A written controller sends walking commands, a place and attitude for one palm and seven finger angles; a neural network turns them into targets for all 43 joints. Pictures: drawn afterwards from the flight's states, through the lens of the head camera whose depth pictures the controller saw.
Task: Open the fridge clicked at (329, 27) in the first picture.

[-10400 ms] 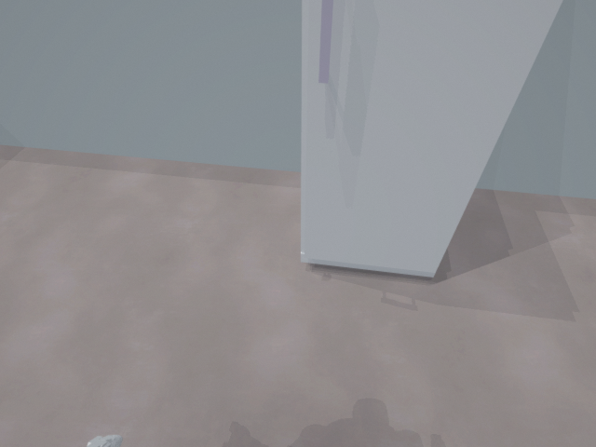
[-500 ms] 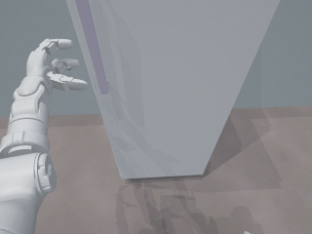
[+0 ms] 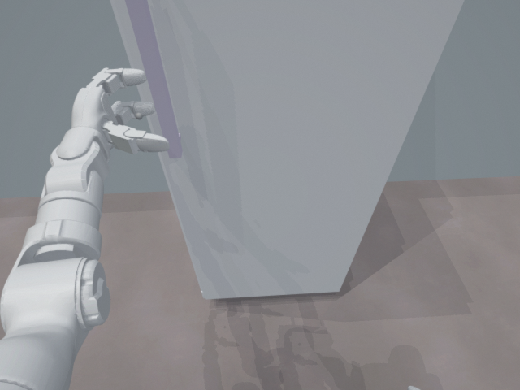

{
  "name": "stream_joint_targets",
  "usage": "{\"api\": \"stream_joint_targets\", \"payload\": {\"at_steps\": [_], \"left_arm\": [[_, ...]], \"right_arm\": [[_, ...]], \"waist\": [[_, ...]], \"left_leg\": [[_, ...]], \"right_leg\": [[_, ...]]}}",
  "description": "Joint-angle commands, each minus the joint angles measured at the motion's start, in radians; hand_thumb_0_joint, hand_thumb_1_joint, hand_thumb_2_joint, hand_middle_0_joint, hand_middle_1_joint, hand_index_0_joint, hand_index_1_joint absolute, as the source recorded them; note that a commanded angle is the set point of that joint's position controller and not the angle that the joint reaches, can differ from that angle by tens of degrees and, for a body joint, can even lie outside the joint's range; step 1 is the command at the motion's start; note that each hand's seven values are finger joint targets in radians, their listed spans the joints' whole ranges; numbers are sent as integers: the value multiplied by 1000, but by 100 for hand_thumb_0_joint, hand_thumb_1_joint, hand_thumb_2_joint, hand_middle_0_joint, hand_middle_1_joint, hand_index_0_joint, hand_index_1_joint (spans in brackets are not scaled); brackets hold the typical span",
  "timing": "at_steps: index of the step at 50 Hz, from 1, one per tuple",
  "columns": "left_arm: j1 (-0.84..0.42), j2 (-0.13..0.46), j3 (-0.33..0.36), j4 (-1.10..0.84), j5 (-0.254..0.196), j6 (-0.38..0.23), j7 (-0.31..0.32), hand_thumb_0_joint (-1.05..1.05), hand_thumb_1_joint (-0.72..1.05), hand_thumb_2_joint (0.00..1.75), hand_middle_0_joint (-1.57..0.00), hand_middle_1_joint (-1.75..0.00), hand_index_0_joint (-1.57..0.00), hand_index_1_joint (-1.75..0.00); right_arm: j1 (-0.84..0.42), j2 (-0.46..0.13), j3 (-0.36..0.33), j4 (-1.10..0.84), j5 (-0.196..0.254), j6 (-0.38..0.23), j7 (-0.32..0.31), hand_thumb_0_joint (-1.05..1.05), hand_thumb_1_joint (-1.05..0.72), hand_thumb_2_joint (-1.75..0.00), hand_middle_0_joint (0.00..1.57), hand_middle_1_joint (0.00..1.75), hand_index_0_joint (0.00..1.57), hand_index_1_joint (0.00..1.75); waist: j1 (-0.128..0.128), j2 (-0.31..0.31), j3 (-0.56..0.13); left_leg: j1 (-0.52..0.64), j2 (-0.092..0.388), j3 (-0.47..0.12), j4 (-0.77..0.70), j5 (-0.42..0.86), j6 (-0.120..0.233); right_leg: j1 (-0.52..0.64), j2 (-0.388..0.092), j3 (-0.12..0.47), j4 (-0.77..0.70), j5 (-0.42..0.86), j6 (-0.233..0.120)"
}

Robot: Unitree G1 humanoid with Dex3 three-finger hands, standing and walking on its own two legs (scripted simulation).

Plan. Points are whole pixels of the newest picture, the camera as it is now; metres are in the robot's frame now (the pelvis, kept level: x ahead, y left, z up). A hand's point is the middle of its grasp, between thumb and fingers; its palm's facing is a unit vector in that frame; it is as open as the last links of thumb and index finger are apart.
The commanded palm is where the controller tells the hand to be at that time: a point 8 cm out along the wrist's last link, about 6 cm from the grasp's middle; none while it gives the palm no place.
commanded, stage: feel for the door with the fingertips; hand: left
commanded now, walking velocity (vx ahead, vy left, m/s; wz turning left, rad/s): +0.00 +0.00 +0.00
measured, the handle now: (154, 56) +0.53 +0.16 +0.26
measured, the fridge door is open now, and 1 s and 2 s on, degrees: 0 0 0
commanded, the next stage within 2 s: slide the fingers in behind the handle in 0.50 s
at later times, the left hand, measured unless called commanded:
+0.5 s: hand (143, 106) +0.49 +0.18 +0.21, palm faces +0.07 -1.00 +0.01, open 13.9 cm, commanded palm +0.46 +0.24 +0.20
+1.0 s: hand (139, 113) +0.48 +0.19 +0.20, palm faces +0.07 -1.00 +0.01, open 13.9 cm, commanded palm +0.46 +0.24 +0.20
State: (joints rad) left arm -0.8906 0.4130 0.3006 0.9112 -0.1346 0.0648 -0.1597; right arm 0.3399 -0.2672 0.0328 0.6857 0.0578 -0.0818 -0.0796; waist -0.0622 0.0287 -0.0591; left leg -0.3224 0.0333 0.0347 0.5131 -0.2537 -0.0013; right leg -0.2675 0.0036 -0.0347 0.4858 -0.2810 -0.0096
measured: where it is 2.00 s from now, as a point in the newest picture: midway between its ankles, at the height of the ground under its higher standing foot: outside the picture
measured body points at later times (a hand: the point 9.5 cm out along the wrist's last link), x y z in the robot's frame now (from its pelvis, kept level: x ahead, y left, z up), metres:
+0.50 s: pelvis +0.01 +0.00 +0.00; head +0.03 +0.00 +0.45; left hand +0.48 +0.24 +0.21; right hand +0.05 -0.27 -0.12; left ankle +0.00 +0.12 -0.74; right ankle -0.02 -0.11 -0.74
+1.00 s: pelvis +0.00 +0.01 +0.00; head +0.03 +0.01 +0.45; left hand +0.47 +0.25 +0.20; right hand +0.05 -0.26 -0.12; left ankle +0.00 +0.12 -0.74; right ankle -0.02 -0.11 -0.74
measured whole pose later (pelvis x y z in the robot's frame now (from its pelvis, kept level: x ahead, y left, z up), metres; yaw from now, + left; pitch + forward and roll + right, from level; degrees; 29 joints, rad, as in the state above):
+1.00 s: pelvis +0.00 +0.01 +0.00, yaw -1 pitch +6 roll -1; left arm -0.97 0.46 0.33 1.05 -0.11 0.00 -0.16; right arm 0.39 -0.27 0.03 0.69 0.04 -0.07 -0.07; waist -0.09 0.02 -0.07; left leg -0.38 0.04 0.04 0.55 -0.27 0.01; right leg -0.32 0.01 -0.03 0.50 -0.28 0.00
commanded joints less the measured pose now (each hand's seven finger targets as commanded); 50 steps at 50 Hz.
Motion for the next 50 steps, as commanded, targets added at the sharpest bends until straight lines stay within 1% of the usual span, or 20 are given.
{"api": "stream_joint_targets", "payload": {"at_steps": [1,2,5,7,10,13,19,21,22,25,27,28,29,32,35,36,38,44,45,50], "left_arm": [[-537,226,27,-203,-9,-54,12,0,-50,30,-30,-120,-30,-120],[-531,251,50,-195,-5,-56,18,0,-50,30,-30,-120,-30,-120],[-574,182,-7,-234,-7,-77,27,0,-50,30,-30,-120,-30,-120],[-584,222,28,-221,-2,-87,35,0,-50,30,-30,-120,-30,-120],[-591,262,51,-137,3,-89,37,0,-50,30,-30,-120,-30,-120],[-647,249,25,-119,25,-98,33,0,-50,30,-30,-120,-30,-120],[-640,271,48,-134,10,-138,8,0,-50,30,-30,-120,-30,-120],[-622,267,47,-90,-1,-130,-1,0,-50,30,-30,-120,-30,-120],[-624,240,28,-85,0,-123,-6,0,-50,30,-30,-120,-30,-120],[-606,286,60,-41,8,-107,-3,0,-50,30,-30,-120,-30,-120],[-634,310,68,-50,16,-107,-1,0,-50,30,-30,-120,-30,-120],[-633,270,36,-45,21,-105,-2,0,-50,30,-30,-120,-30,-120],[-658,254,22,-61,22,-109,-1,0,-50,30,-30,-120,-30,-120],[-625,286,55,-35,24,-113,8,0,-50,30,-30,-120,-30,-120],[-629,232,15,-41,18,-118,4,0,-50,30,-30,-120,-30,-120],[-630,287,63,-49,17,-121,7,0,-50,30,-30,-120,-30,-120],[-616,297,66,-15,20,-115,5,0,-50,30,-30,-120,-30,-120],[-618,281,52,-83,21,-133,3,0,-50,30,-30,-120,-30,-120],[-600,273,49,-74,16,-134,4,0,-50,30,-30,-120,-30,-120],[-609,284,64,-136,-3,-138,-1,0,-50,30,-30,-120,-30,-120]], "right_arm": [[1,-149,-51,-103,0,-33,-15,0,-90,-90,20,30,20,30],[6,-149,-53,-103,0,-30,-15,0,-90,-90,20,30,20,30],[5,-141,-53,-108,-3,-34,-14,0,-90,-90,20,30,20,30],[8,-143,-52,-97,-5,-35,-13,0,-90,-90,20,30,20,30],[24,-149,-50,-86,-7,-26,-19,0,-90,-90,20,30,20,30],[29,-144,-49,-82,-8,-29,-17,0,-90,-90,20,30,20,30],[57,-151,-59,-78,-11,-33,-13,0,-90,-90,20,30,20,30],[66,-156,-60,-71,-10,-29,-14,0,-90,-90,20,30,20,30],[65,-155,-60,-73,-10,-28,-12,0,-90,-90,20,30,20,30],[84,-164,-64,-70,-10,-20,-13,0,-90,-90,20,30,20,30],[83,-163,-63,-68,-10,-16,-11,0,-90,-90,20,30,20,30],[84,-157,-62,-70,-10,-14,-10,0,-90,-90,20,30,20,30],[87,-156,-63,-70,-12,-17,-8,0,-90,-90,20,30,20,30],[96,-159,-65,-67,-13,-14,-5,0,-90,-90,20,30,20,30],[98,-158,-66,-74,-15,-17,-4,0,-90,-90,20,30,20,30],[102,-164,-68,-69,-17,-17,-4,0,-90,-90,20,30,20,30],[100,-165,-63,-72,-15,-13,-5,0,-90,-90,20,30,20,30],[83,-158,-62,-89,-14,-17,-3,0,-90,-90,20,30,20,30],[89,-158,-63,-90,-13,-17,-4,0,-90,-90,20,30,20,30],[74,-161,-64,-96,-10,-23,-6,0,-90,-90,20,30,20,30]], "waist": [[-6,-16,-265],[0,-34,-281],[-13,-14,-291],[-8,-1,-307],[-20,-74,-271],[-25,6,-274],[-20,37,-382],[-26,-29,-345],[-30,-9,-327],[-28,-46,-295],[-31,-22,-291],[-34,-3,-277],[-41,25,-281],[-34,-1,-291],[-42,4,-295],[-34,-20,-318],[-33,-38,-298],[-27,29,-331],[-26,-2,-319],[-20,3,-331]], "left_leg": [[174,-16,-28,-29,229,48],[177,-16,-31,-28,235,49],[195,-14,-31,-24,246,47],[204,-16,-34,-19,253,47],[153,-18,-27,-21,211,52],[159,-21,-28,-20,211,48],[226,-15,-34,2,320,41],[186,-14,-31,-2,298,46],[183,-16,-27,-4,296,45],[146,-17,-22,-2,274,50],[137,-18,-21,-5,264,49],[141,-17,-24,-5,273,47],[157,-16,-28,-1,275,44],[151,-14,-30,4,265,46],[160,-12,-29,4,256,45],[156,-12,-33,7,258,47],[129,-13,-32,-3,229,47],[169,-10,-29,3,249,43],[158,-10,-30,6,252,46],[172,-9,-30,3,255,46]], "right_leg": [[23,3,10,-54,325,-13],[30,4,11,-53,329,-14],[26,4,8,-50,327,-14],[24,5,14,-47,339,-15],[31,1,16,-55,321,-6],[4,-1,20,-50,319,-11],[31,7,18,-27,402,-17],[35,9,15,-33,402,-10],[24,8,13,-32,401,-11],[22,6,12,-38,387,-8],[17,4,17,-37,386,-7],[1,6,13,-35,380,-10],[-17,6,12,-35,367,-10],[-16,8,13,-35,353,-10],[-27,8,10,-36,333,-11],[-15,9,13,-33,342,-9],[-9,8,13,-35,327,-9],[-18,9,15,-32,325,-12],[-9,10,12,-32,327,-12],[4,12,13,-34,330,-13]]}}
